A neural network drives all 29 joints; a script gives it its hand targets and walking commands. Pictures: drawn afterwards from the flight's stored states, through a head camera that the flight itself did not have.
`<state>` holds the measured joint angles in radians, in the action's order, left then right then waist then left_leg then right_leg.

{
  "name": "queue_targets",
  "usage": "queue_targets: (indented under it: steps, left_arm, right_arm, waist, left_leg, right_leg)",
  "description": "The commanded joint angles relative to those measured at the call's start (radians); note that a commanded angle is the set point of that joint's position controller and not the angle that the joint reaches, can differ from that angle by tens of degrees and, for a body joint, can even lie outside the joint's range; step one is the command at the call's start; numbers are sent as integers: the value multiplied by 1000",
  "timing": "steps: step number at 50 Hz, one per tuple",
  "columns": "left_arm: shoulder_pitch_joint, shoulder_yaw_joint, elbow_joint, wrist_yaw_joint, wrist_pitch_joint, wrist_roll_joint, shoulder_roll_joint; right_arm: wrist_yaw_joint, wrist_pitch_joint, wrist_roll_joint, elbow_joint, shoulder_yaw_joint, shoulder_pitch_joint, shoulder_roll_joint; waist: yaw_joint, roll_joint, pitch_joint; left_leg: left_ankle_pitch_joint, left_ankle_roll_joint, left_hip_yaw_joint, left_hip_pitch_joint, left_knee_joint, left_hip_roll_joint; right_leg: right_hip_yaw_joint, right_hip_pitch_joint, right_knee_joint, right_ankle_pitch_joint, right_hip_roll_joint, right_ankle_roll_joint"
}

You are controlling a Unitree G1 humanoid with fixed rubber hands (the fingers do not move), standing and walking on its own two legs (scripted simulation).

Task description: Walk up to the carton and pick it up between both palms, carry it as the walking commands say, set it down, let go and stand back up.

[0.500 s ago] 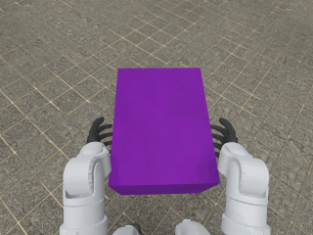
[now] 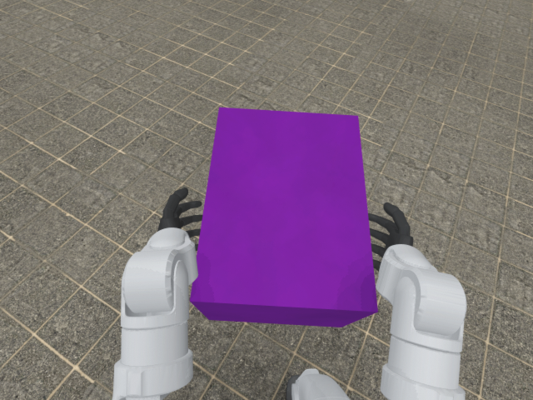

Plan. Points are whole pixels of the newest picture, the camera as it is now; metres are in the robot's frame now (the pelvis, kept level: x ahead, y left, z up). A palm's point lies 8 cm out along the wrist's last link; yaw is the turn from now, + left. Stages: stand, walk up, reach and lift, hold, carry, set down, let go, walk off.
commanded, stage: carry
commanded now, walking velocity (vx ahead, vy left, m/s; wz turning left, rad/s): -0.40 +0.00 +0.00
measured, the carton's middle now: (281, 220) +0.38 -0.05 +0.02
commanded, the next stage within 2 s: none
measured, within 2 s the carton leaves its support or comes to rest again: neither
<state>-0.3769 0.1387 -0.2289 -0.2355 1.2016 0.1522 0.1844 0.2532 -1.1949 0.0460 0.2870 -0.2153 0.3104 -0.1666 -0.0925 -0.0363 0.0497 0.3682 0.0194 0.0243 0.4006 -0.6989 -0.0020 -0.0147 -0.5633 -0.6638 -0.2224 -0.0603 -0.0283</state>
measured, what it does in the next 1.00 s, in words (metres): walks backwards: right foot, then left foot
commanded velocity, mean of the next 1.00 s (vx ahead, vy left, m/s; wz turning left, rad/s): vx -0.40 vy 0.00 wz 0.00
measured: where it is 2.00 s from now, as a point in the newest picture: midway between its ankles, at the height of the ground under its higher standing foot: outside the picture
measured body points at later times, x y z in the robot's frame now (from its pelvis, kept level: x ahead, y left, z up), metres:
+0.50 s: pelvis -0.28 -0.04 +0.02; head -0.22 -0.05 +0.46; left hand +0.02 +0.10 +0.07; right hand +0.02 -0.20 +0.05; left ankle -0.30 +0.11 -0.64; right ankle -0.19 -0.13 -0.71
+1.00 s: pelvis -0.56 -0.07 +0.01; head -0.50 -0.08 +0.46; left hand -0.27 +0.11 +0.08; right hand -0.24 -0.20 +0.05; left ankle -0.52 +0.06 -0.65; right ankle -0.48 -0.17 -0.71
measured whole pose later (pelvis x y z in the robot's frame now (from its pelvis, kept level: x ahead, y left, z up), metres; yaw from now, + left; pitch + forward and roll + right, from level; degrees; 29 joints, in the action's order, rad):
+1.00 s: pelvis -0.56 -0.07 +0.01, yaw +3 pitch +2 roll +1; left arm -0.32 0.13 -0.24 -0.33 1.20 0.06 0.17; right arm 0.16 -1.18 0.15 0.23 -0.18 0.30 -0.16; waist 0.05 0.03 0.09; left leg 0.50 -0.03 -0.01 0.62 -1.09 -0.01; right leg -0.02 -0.43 -0.58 -0.18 -0.02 0.02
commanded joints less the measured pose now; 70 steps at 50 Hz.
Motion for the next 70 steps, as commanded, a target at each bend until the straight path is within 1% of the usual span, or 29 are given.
queue_targets:
  steps: [1,3,5,11,12,14,15,17,19,27,28,30,31,32,33,39,41,43,45,49,51,55,56,57,58,60,63,67,70]
  left_arm:
    - [-294,-640,-9,361,-9,-386,1000]
    - [-404,-670,-78,377,-17,-447,1035]
    - [-463,-708,-185,371,-26,-488,1016]
    - [-352,-700,-68,406,29,-530,944]
    - [-388,-699,-47,418,21,-556,988]
    - [-301,-680,4,438,16,-536,932]
    - [-321,-668,31,458,2,-527,991]
    - [-428,-704,-65,467,-16,-540,1011]
    - [-594,-734,-184,446,-15,-582,1045]
    - [-243,-583,-67,383,-7,-401,894]
    - [-274,-619,-66,383,-3,-405,910]
    - [-225,-621,7,386,1,-370,923]
    - [-277,-611,-24,381,-3,-374,935]
    - [-374,-669,-118,375,-19,-397,936]
    - [-403,-670,-90,385,-18,-409,994]
    - [-555,-733,-278,383,-21,-549,986]
    - [-453,-713,-162,401,-1,-551,963]
    - [-245,-705,-33,429,4,-528,927]
    - [-267,-693,10,459,18,-519,949]
    - [-406,-692,-75,470,-18,-539,996]
    - [-466,-687,-144,452,-14,-535,990]
    - [-395,-620,-102,404,-14,-437,947]
    - [-359,-619,-36,397,-3,-417,959]
    - [-361,-609,-40,394,4,-400,922]
    - [-363,-613,-23,393,2,-408,965]
    - [-426,-651,-45,402,-12,-428,988]
    - [-461,-673,-72,382,-21,-452,1013]
    - [-500,-707,-171,363,-27,-503,993]
    - [-436,-724,-104,383,-1,-525,969]
  right_arm:
    - [-491,-28,-410,16,753,442,-972]
    - [-476,-26,-403,30,762,485,-1006]
    - [-467,-8,-401,100,739,524,-967]
    - [-410,-19,-276,-64,676,312,-917]
    - [-398,-13,-255,-56,685,332,-922]
    - [-396,-11,-259,-30,719,370,-913]
    - [-394,-4,-274,26,778,417,-974]
    - [-407,26,-348,115,808,585,-998]
    - [-410,32,-411,165,810,701,-1022]
    - [-419,-21,-419,58,807,423,-958]
    - [-430,-22,-411,64,812,441,-957]
    - [-450,-21,-388,22,807,435,-930]
    - [-462,-25,-404,33,808,456,-974]
    - [-478,-10,-422,43,799,463,-976]
    - [-469,-10,-419,108,821,534,-1003]
    - [-431,-8,-397,115,732,546,-970]
    - [-402,-12,-327,26,708,414,-946]
    - [-377,4,-280,75,742,346,-899]
    - [-373,1,-264,10,755,340,-945]
    - [-399,26,-355,139,822,540,-977]
    - [-411,22,-406,153,804,596,-976]
    - [-445,-5,-451,67,810,563,-976]
    - [-450,-5,-457,81,791,585,-965]
    - [-458,-24,-434,-15,781,493,-969]
    - [-461,-18,-427,37,792,572,-980]
    - [-473,-5,-420,26,814,546,-1027]
    - [-482,-23,-457,70,788,597,-995]
    - [-459,-8,-425,79,736,574,-955]
    - [-425,-15,-318,-13,702,380,-918]
  waist:
    - [84,200,-573]
    - [90,109,-517]
    - [90,237,-520]
    - [108,313,-490]
    - [113,203,-541]
    - [104,-409,-476]
    - [122,-420,-425]
    - [106,-105,-370]
    - [92,-5,-427]
    - [88,-250,-625]
    - [78,-137,-600]
    - [81,390,-629]
    - [79,320,-539]
    - [67,326,-501]
    - [69,172,-504]
    - [93,324,-519]
    - [92,113,-528]
    - [104,-339,-586]
    - [117,-252,-606]
    - [100,-215,-527]
    - [91,-84,-518]
    - [86,-164,-492]
    - [70,-49,-512]
    - [58,218,-478]
    - [70,425,-507]
    - [72,269,-414]
    - [93,146,-449]
    - [86,264,-524]
    - [78,270,-555]
  left_leg:
    - [-942,162,-324,-285,256,384]
    - [-801,124,-179,-182,239,261]
    - [-682,106,-110,-226,259,241]
    - [-434,60,-210,-135,280,280]
    - [-465,7,-160,-73,230,217]
    - [284,-63,13,265,-273,-20]
    - [226,-58,-103,311,-525,4]
    - [52,-40,-152,135,-644,16]
    - [2,-53,-92,165,-667,-8]
    - [16,-44,39,-136,244,-14]
    - [-217,-35,-31,-181,361,51]
    - [-800,118,-423,-408,282,361]
    - [-1044,202,-385,-365,233,477]
    - [-1017,212,-325,-268,240,465]
    - [-935,184,-208,-224,226,399]
    - [-996,61,-81,-331,102,249]
    - [-833,15,-61,-251,39,194]
    - [227,-44,11,233,-251,-12]
    - [258,-38,-94,249,-471,-11]
    - [71,-39,-40,63,-534,-2]
    - [53,-43,-30,3,-399,0]
    - [55,-18,67,-216,145,-29]
    - [31,2,4,-261,320,9]
    - [118,73,-252,-242,482,162]
    - [-198,205,-580,-213,462,450]
    - [-499,273,-431,-5,364,470]
    - [-481,79,-109,-142,276,224]
    - [-722,101,-148,-320,243,259]
    - [-474,114,-216,-291,307,289]
  right_leg:
    - [76,-21,-599,-344,90,23]
    - [24,43,-560,-230,64,20]
    - [-12,29,-439,-184,64,9]
    - [13,305,187,-159,54,47]
    - [75,442,279,-77,21,79]
    - [523,439,338,385,-417,260]
    - [425,346,283,587,-440,343]
    - [199,159,294,237,-211,201]
    - [119,264,256,363,-173,153]
    - [165,535,205,528,-202,119]
    - [112,481,117,615,-153,79]
    - [3,77,-178,-194,61,-5]
    - [11,-27,-439,-372,70,-5]
    - [102,-87,-507,-382,39,39]
    - [62,-43,-588,-298,29,30]
    - [-15,99,-41,-137,69,24]
    - [23,279,260,300,37,24]
    - [408,691,159,1351,-292,155]
    - [351,661,128,1238,-320,243]
    - [203,362,252,655,-208,171]
    - [187,311,303,275,-200,134]
    - [153,220,389,-138,-151,70]
    - [106,181,291,-214,-108,49]
    - [46,121,67,-237,34,18]
    - [-30,10,-284,-358,149,-10]
    - [137,-50,-672,-364,81,26]
    - [56,-61,-664,-127,89,20]
    - [-42,15,-283,-241,120,-4]
    - [-40,120,-125,-253,110,16]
